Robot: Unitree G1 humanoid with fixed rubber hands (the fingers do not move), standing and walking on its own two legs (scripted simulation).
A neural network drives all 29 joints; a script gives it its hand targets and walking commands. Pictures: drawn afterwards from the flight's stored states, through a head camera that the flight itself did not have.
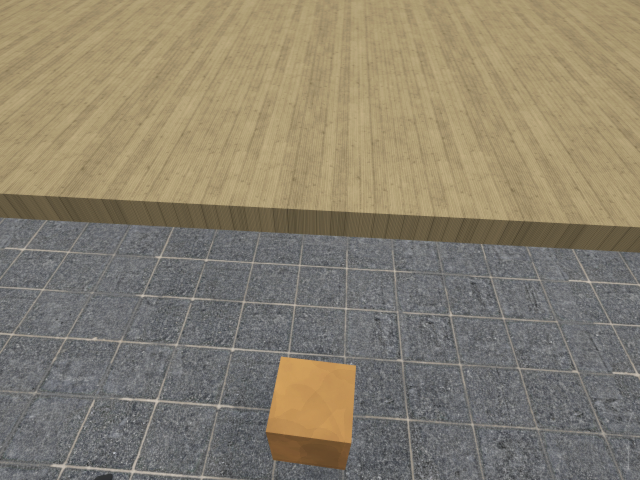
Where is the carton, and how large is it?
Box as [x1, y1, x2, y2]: [266, 357, 355, 469]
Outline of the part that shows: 281,357 266,428 266,434 273,459 344,469 351,440 355,365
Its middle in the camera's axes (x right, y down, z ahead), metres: -0.02 +0.48 +1.10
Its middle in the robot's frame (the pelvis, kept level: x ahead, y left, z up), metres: +0.45 +0.03 -0.66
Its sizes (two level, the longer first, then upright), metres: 0.210 0.200 0.250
